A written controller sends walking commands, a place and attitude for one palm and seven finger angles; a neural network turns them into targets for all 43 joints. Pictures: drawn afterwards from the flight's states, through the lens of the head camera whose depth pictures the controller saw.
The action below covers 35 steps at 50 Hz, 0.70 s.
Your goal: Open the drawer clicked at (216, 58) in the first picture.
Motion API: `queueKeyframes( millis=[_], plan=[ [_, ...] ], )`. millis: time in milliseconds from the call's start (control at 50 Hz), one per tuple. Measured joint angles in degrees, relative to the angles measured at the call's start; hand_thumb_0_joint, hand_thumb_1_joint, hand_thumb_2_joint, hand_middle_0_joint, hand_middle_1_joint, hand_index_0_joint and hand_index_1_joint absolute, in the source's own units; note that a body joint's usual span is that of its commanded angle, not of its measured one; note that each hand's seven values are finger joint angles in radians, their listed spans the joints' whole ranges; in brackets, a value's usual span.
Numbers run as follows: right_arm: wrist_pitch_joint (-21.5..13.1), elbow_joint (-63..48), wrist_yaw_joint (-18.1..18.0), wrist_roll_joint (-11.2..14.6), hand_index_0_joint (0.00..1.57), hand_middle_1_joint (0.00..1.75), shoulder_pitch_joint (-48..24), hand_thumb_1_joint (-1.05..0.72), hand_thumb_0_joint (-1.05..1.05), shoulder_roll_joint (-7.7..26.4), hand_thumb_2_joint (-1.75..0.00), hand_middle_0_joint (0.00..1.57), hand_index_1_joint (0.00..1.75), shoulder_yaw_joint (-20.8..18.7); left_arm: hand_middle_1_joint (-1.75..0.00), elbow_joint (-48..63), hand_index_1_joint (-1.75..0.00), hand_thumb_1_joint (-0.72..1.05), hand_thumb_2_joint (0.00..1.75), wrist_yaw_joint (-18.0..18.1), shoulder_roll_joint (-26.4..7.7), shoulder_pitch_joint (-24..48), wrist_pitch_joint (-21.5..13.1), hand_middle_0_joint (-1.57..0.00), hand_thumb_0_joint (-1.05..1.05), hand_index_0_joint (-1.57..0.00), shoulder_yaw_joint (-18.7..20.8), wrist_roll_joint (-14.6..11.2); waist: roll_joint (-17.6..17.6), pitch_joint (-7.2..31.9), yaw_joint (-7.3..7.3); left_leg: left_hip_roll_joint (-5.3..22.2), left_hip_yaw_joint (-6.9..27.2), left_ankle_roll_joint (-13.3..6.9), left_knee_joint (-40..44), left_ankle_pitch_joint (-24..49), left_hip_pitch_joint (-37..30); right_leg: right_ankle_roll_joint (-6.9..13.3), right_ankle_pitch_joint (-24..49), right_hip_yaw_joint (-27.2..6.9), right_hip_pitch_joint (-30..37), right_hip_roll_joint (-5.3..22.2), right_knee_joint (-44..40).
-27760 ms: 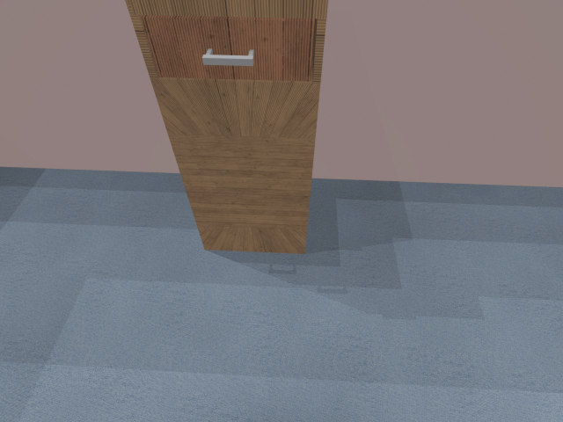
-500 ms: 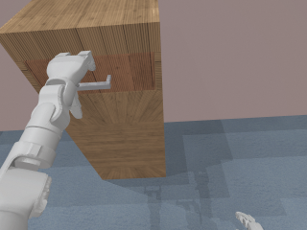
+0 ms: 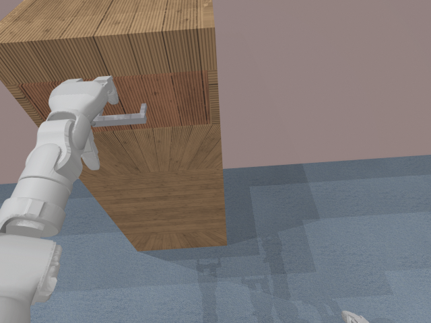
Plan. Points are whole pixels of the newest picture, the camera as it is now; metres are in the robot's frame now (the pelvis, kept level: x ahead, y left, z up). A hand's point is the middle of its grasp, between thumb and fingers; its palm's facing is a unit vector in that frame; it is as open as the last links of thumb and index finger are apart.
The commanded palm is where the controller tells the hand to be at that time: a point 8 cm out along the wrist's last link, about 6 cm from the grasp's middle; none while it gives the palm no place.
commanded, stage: re-aim the fingers above the handle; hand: left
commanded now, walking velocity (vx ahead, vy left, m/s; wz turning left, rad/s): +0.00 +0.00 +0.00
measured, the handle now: (120, 114) +0.51 +0.24 +0.10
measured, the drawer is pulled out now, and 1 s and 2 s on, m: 0.00 0.00 0.00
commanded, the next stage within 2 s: lower the fingers behind the handle in 1.22 s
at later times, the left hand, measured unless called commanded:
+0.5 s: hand (105, 126) +0.43 +0.23 +0.14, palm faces -0.05 +0.00 -1.00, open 13.9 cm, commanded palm +0.41 +0.22 +0.22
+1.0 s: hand (116, 138) +0.41 +0.20 +0.13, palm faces -0.13 +0.00 -0.99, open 13.9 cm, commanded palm +0.41 +0.21 +0.22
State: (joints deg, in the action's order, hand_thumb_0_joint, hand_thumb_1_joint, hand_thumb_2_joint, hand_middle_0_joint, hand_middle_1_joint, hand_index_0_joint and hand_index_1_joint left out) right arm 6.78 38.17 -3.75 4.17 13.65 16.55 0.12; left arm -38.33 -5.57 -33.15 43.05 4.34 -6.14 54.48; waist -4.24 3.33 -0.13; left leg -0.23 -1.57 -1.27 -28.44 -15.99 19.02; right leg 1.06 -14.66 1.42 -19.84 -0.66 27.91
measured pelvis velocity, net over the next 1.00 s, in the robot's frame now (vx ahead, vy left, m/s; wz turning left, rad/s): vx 0.00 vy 0.00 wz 0.03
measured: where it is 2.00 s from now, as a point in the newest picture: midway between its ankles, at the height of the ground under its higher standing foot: outside the picture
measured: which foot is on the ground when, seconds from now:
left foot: down 0.00-1.00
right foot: down 0.00-1.00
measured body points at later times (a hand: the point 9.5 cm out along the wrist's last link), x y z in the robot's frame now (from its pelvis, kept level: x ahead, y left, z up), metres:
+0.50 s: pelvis +0.01 +0.01 +0.00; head +0.03 -0.02 +0.45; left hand +0.43 +0.23 +0.20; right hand +0.15 -0.23 -0.13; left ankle -0.02 +0.11 -0.74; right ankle -0.01 -0.11 -0.74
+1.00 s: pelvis +0.00 +0.00 +0.00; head +0.02 -0.03 +0.45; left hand +0.41 +0.20 +0.19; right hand +0.14 -0.25 -0.13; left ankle -0.02 +0.11 -0.74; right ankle -0.01 -0.11 -0.74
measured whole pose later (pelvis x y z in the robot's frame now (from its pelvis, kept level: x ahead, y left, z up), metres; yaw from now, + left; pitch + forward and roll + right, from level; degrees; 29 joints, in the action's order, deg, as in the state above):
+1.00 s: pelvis +0.00 +0.00 +0.00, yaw +2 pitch +4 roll +0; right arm 7.1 37.4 -3.7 4.1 12.1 16.4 1.0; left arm -29.6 -11.3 -28.2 40.1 8.4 -14.7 51.8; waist -4.4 3.1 1.0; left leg -1.1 -0.2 -1.3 -27.8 -15.6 16.6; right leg 1.1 -15.4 2.8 -17.2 0.2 28.1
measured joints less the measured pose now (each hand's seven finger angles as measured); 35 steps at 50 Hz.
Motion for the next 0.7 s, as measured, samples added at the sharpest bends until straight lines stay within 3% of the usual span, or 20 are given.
queueKeyframes(
  millis=[100,200,280,340,420,460,580,640,700],
  plan=[
    [-0.84,-0.14,-0.66,-0.2,0.2,0.3,-0.05,-0.91,0.01,-0.29,-0.9,0.2,0.3,-0.38,-1.2,3.74,-1.2,-0.49,0.3,-1.57,1.6,-1.04,-3.2,-0.32,0.0,-0.31,-2.7,-1.02,0.73,-0.32,0.32,-0.28,0.72,-0.16,-0.84,-0.5,0.1,-0.08,-0.53,0.72,0.4,0.29,0.35],
    [-1.58,-0.1,-0.12,-0.81,0.2,0.3,-1.12,-0.91,0.01,-0.64,-0.9,0.2,0.3,-0.72,-1.2,6.18,-1.2,-0.49,0.3,1.7,3.54,-0.48,-5.98,-0.33,0.0,-0.32,-2.64,-1.09,0.75,0.0,0.35,-0.38,0.47,-0.35,-1.3,-0.9,0.3,-0.31,-0.64,0.45,0.26,0.39,0.49],
    [-1.14,0.57,1.13,-0.84,0.2,0.3,-2.49,-0.91,0.01,-0.96,-0.9,0.2,0.3,-0.17,-1.2,3.94,-1.2,-0.49,0.3,4.96,4.9,1.99,-2.87,-0.32,0.01,-0.32,-1.49,-0.58,0.37,0.51,0.42,-0.52,-0.2,-0.48,-0.77,-0.7,0.31,-0.53,-0.45,-0.23,-0.17,0.52,0.4],
    [-0.25,0.56,1.68,-0.67,0.2,0.3,-3.12,-0.91,0.01,-1.17,-0.9,0.2,0.3,0.59,-1.2,1.26,-1.2,-0.49,0.3,5.43,4.78,3.12,1.77,-0.32,0.01,-0.31,-1.24,0.59,-0.17,0.94,0.48,-0.61,-0.76,-0.62,-0.02,-0.38,0.13,-0.7,-0.19,-0.8,-0.39,0.59,0.13],
    [1.11,-0.54,1.87,-0.23,0.2,0.3,-2.76,-0.91,0.01,-1.36,-0.9,0.2,0.3,1.14,-1.2,1.52,-1.2,-0.49,0.3,2.3,3.94,1.26,6.51,-0.32,0.01,-0.31,-2.0,0.88,-0.71,1.28,0.54,-0.75,-0.94,-0.77,0.82,-0.09,-0.46,-0.82,-0.07,-0.99,0.0,0.7,-0.31],
    [1.26,-1.12,1.72,-0.13,0.2,0.3,-2.15,-0.91,0.01,-1.36,-0.9,0.2,0.3,1.02,-1.2,3.86,-1.2,-0.49,0.3,0.18,4.15,-0.46,7.13,-0.32,0.0,-0.31,-3.34,0.12,-0.7,1.22,0.76,-0.9,-0.57,-0.82,0.79,-0.15,-0.83,-0.85,-0.31,-0.62,0.52,0.86,-0.28],
    [-0.13,-1.15,0.69,-0.47,0.21,0.3,-2.08,-0.91,0.01,-1.19,-0.9,0.2,0.3,0.53,-1.2,10.62,-1.2,-0.49,0.3,-2.24,6.0,-3.47,1.77,-0.32,0.0,-0.31,-7.43,-1.71,0.29,0.11,1.3,-1.17,0.63,-0.73,-0.34,-0.7,-1.4,-0.68,-1.15,0.58,1.69,1.16,0.51],
    [-1.11,-0.68,0.63,-0.96,0.2,0.3,-2.78,-0.91,0.01,-1.15,-0.9,0.2,0.3,0.09,-1.2,12.35,-1.2,-0.49,0.3,0.28,6.87,-3.36,-1.43,-0.33,0.0,-0.32,-7.41,-1.5,0.36,-0.05,1.36,-1.05,0.64,-0.58,-0.63,-0.76,-1.31,-0.58,-1.07,0.58,1.66,1.05,0.59],
    [-1.32,0.33,0.91,-1.17,0.2,0.3,-3.96,-0.91,0.01,-1.18,-0.9,0.2,0.3,0.29,-1.2,9.97,-1.2,-0.49,0.3,3.83,7.0,-1.13,-1.96,-0.33,0.01,-0.32,-5.28,-1.05,0.2,-0.04,1.17,-0.86,0.29,-0.42,-0.37,-0.52,-1.33,-0.49,-0.73,0.23,1.46,0.86,0.46]
  ],
)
